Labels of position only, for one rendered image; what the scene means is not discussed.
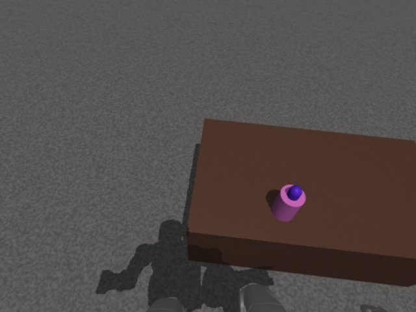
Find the bottle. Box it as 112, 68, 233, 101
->
272, 185, 306, 222

